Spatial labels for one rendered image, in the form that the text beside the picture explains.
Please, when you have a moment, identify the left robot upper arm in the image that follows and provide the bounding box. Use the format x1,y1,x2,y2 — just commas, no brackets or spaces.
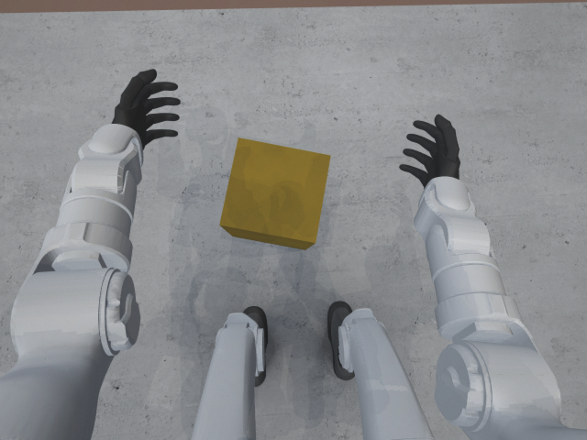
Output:
0,268,140,440

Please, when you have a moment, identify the robot right forearm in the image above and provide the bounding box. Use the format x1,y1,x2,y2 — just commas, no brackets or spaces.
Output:
414,176,561,409

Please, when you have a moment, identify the left robot hand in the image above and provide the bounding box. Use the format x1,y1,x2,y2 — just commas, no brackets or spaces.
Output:
112,69,181,149

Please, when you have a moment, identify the robot left forearm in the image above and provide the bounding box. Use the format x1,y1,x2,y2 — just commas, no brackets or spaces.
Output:
10,124,143,354

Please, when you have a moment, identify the robot left foot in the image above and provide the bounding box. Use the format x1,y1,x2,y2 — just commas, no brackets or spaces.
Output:
243,306,268,387

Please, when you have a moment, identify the right robot upper arm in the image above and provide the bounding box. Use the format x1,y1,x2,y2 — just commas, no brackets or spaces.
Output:
434,340,587,440

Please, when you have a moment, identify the carton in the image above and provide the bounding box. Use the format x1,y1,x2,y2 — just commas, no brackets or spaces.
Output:
219,137,331,250

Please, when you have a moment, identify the robot left shin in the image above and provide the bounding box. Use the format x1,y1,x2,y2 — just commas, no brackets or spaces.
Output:
216,313,261,373

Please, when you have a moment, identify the right robot hand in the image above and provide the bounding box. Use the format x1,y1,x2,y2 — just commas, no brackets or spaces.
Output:
399,115,460,189

